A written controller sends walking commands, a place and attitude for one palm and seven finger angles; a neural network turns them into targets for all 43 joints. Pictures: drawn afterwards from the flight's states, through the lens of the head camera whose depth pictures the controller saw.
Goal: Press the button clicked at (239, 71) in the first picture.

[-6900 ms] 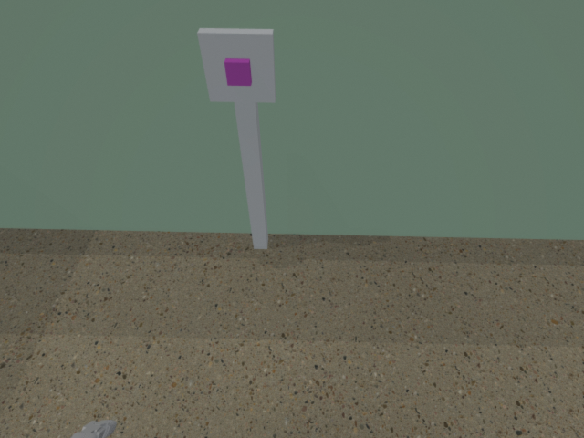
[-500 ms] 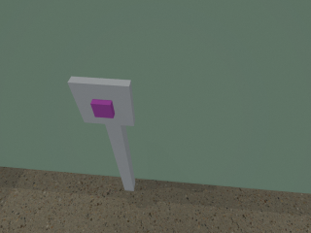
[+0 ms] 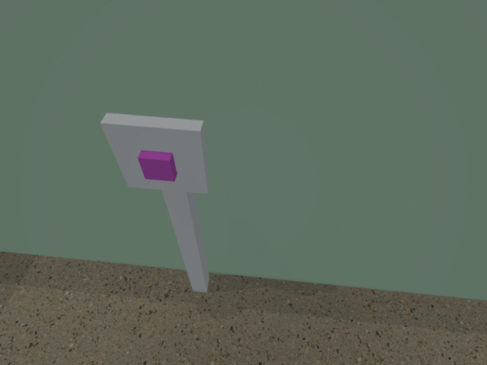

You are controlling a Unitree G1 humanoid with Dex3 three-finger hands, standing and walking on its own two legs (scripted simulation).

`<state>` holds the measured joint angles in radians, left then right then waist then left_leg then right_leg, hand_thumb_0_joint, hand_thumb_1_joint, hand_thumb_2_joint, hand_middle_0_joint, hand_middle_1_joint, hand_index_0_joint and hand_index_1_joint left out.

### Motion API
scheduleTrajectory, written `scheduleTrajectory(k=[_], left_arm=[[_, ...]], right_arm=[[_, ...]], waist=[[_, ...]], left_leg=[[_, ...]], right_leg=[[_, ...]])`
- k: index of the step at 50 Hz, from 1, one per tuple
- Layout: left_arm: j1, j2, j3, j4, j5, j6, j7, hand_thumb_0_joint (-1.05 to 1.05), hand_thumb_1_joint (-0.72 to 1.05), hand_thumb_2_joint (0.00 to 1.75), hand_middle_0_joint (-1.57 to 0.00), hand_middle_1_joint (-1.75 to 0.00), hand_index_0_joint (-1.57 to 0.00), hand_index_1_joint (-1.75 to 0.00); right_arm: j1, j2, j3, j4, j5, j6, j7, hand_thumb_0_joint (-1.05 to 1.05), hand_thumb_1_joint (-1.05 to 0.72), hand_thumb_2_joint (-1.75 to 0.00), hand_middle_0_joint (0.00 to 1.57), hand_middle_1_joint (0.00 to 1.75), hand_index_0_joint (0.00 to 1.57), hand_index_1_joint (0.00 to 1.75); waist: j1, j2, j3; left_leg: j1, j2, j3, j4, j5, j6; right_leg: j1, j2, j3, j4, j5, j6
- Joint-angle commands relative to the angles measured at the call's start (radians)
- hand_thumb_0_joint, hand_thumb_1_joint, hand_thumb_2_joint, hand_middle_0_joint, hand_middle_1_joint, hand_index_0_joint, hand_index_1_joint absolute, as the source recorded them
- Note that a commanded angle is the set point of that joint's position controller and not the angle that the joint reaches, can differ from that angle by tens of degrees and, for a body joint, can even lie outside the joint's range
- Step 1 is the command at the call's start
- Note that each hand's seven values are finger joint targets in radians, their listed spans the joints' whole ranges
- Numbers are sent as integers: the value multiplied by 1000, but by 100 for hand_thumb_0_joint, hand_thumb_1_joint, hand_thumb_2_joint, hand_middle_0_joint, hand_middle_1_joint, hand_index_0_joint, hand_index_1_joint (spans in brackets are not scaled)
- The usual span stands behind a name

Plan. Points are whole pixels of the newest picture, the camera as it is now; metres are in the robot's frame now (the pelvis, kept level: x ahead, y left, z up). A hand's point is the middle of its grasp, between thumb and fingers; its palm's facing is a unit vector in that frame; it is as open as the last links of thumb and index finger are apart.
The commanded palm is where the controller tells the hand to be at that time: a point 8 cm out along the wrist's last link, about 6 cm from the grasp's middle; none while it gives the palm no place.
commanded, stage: raise the hand and make a fist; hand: left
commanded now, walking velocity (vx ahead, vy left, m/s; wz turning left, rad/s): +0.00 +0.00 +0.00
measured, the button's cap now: (158, 165) +0.46 +0.21 +0.05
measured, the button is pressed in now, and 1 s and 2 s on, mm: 0 0 0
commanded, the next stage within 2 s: aim a knuckle at the button in 1.94 s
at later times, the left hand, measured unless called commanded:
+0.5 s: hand out of the picture +0.11 +0.18 -0.04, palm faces +0.05 -1.00 -0.05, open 4.4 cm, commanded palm +0.10 +0.23 -0.03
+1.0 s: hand (113, 348) +0.14 +0.20 +0.00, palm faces -0.02 -1.00 -0.05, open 3.1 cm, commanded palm +0.12 +0.26 +0.01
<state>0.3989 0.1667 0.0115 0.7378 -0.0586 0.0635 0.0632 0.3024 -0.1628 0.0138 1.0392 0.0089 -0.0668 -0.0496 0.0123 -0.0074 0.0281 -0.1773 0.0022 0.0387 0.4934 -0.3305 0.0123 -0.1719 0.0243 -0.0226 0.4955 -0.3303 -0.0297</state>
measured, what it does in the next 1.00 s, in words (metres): lowers itself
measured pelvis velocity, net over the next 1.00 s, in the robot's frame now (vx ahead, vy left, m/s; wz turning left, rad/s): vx -0.06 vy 0.01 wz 0.03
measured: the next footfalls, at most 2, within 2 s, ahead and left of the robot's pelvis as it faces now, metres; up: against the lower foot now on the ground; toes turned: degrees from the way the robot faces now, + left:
none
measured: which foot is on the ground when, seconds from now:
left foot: down 0.00-1.00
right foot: down 0.00-1.00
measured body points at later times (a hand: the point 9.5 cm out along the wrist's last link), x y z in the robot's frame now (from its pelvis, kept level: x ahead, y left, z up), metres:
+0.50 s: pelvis -0.08 -0.02 -0.09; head -0.03 +0.00 +0.36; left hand +0.10 +0.23 -0.03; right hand +0.16 -0.24 -0.13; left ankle -0.04 +0.11 -0.74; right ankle -0.05 -0.10 -0.74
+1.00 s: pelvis -0.06 +0.01 -0.06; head -0.02 +0.02 +0.39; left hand +0.14 +0.25 +0.00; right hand +0.11 -0.23 -0.13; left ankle -0.04 +0.11 -0.74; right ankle -0.05 -0.10 -0.74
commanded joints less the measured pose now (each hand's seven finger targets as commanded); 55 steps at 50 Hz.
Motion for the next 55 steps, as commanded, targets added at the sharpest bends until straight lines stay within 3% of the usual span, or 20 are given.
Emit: scheduleTrajectory(k=[1, 2, 3, 4, 5, 6, 8, 11, 14, 16, 19, 20, 22, 25, 29, 32, 35, 42, 53, 55], left_arm=[[-17, -70, -72, -744, -99, -118, 48, 0, 90, 90, -31, -42, -31, -42], [-104, 12, -2, -798, -100, -157, 32, 0, 90, 90, -34, -45, -34, -45], [-95, 63, 57, -772, -92, -207, 4, 0, 90, 90, -36, -48, -36, -48], [3, 27, 71, -669, -101, -261, -36, 0, 90, 90, -39, -51, -39, -51], [111, 3, 78, -592, -109, -319, -90, 0, 90, 90, -42, -54, -42, -54], [194, -30, 84, -551, -129, -391, -147, 0, 90, 90, -45, -57, -45, -57], [223, -22, 104, -546, -167, -538, -277, 0, 90, 90, -50, -63, -50, -63], [156, 129, 222, -598, -203, -684, -450, 0, 90, 90, -58, -72, -58, -72], [61, 159, 252, -744, -248, -615, -453, 0, 90, 90, -67, -81, -67, -81], [-65, 180, 249, -871, -254, -589, -410, 0, 90, 90, -72, -87, -72, -87], [-148, 176, 212, -1038, -226, -616, -344, 0, 90, 90, -81, -96, -81, -96], [-211, 177, 171, -1084, -217, -625, -338, 0, 90, 90, -83, -99, -83, -99], [-208, 180, 147, -1057, -203, -629, -344, 0, 90, 90, -89, -105, -89, -105], [-166, 180, 136, -942, -216, -571, -389, 0, 90, 90, -97, -114, -97, -114], [-76, 223, 222, -891, -244, -450, -406, 0, 90, 90, -108, -126, -108, -126], [-45, 225, 259, -932, -255, -423, -379, 0, 90, 90, -116, -135, -116, -135], [-38, 209, 254, -929, -254, -444, -343, 0, 90, 90, -124, -144, -124, -144], [-24, 193, 217, -965, -230, -501, -336, 0, 90, 90, -130, -150, -130, -150], [-29, 190, 204, -1046, -216, -458, -317, 0, 90, 90, -130, -150, -130, -150], [-42, 197, 206, -1021, -217, -435, -325, 0, 90, 90, -130, -150, -130, -150]], right_arm=[[-69, -158, -49, -264, 39, -241, -38, 0, -90, -90, 20, 30, 20, 30], [-89, -196, -76, -325, 26, -249, -30, 0, -90, -90, 20, 30, 20, 30], [-73, -222, -90, -347, 5, -246, -26, 0, -90, -90, 20, 30, 20, 30], [-81, -216, -94, -376, -8, -241, -23, 0, -90, -90, 20, 30, 20, 30], [-99, -213, -99, -412, -6, -241, -9, 0, -90, -90, 20, 30, 20, 30], [-119, -203, -102, -444, -10, -236, 2, 0, -90, -90, 20, 30, 20, 30], [-166, -206, -111, -503, -9, -234, 26, 0, -90, -90, 20, 30, 20, 30], [-191, -216, -120, -600, 7, -223, 54, 0, -90, -90, 20, 30, 20, 30], [-219, -202, -107, -705, 24, -187, 34, 0, -90, -90, 20, 30, 20, 30], [-200, -197, -102, -729, 27, -167, 20, 0, -90, -90, 20, 30, 20, 30], [-146, -179, -88, -719, 23, -162, 1, 0, -90, -90, 20, 30, 20, 30], [-138, -185, -74, -717, 16, -163, -5, 0, -90, -90, 20, 30, 20, 30], [-126, -186, -65, -689, 15, -177, -16, 0, -90, -90, 20, 30, 20, 30], [-127, -199, -51, -668, 24, -192, -25, 0, -90, -90, 20, 30, 20, 30], [-139, -194, -49, -678, 35, -191, -29, 0, -90, -90, 20, 30, 20, 30], [-150, -180, -49, -681, 31, -188, -26, 0, -90, -90, 20, 30, 20, 30], [-153, -175, -49, -672, 23, -195, -22, 0, -90, -90, 20, 30, 20, 30], [-110, -201, -58, -667, 23, -214, -12, 0, -90, -90, 20, 30, 20, 30], [-93, -204, -52, -677, 26, -194, -8, 0, -90, -90, 20, 30, 20, 30], [-93, -207, -48, -680, 24, -184, -7, 0, -90, -90, 20, 30, 20, 30]], waist=[[-56, 145, -161], [-68, 70, -80], [-86, -57, -120], [-71, -175, -99], [-34, -174, -111], [0, -264, -170], [32, -243, -202], [51, -80, -299], [50, -42, -352], [14, -11, -324], [-30, 81, -317], [-63, 46, -302], [-74, 93, -300], [-79, 41, -269], [-18, 29, -321], [5, 36, -345], [-2, -20, -289], [-15, 46, -302], [-25, 109, -299], [-29, 71, -278]], left_leg=[[149, 75, -94, -14, 765, -5], [49, 57, -111, 44, 618, 0], [-33, 31, -92, 106, 476, 3], [-143, 11, -80, 165, 368, 7], [-217, -6, -69, 205, 342, 1], [-297, -12, -61, 248, 312, -8], [-447, -27, -41, 334, 211, -20], [-562, -44, -15, 451, 130, -23], [-624, -51, 6, 487, 22, -3], [-633, -34, -10, 510, -45, 8], [-584, -8, -32, 529, -47, 20], [-591, 1, -46, 538, -56, 28], [-585, 7, -57, 538, -70, 27], [-605, 7, -75, 522, -87, 29], [-589, -5, -72, 458, -58, 23], [-552, -5, -72, 422, -14, 20], [-549, -1, -82, 399, -15, 20], [-466, 0, -84, 360, -7, 17], [-353, 10, -106, 318, 127, 1], [-357, 11, -112, 313, 124, 3]], right_leg=[[-196, -38, -55, 103, 159, 14], [-249, -38, -63, 71, 172, 14], [-271, -33, -72, 67, 248, 13], [-313, -35, -77, 103, 285, 22], [-323, -34, -75, 161, 323, 20], [-327, -30, -75, 233, 343, 24], [-379, -36, -41, 331, 314, 23], [-394, -60, 56, 408, 217, 7], [-390, -66, 132, 367, 4, 22], [-462, -57, 158, 333, -159, 25], [-522, -41, 141, 325, -193, 15], [-551, -32, 136, 330, -203, 18], [-572, -27, 118, 332, -220, 11], [-564, -16, 99, 317, -240, 15], [-450, -30, 93, 279, -235, 19], [-408, -30, 67, 286, -174, 19], [-431, -19, 42, 289, -172, 17], [-469, -8, -19, 325, -105, 6], [-443, 3, -60, 337, 57, 1], [-437, 10, -63, 329, 64, 0]])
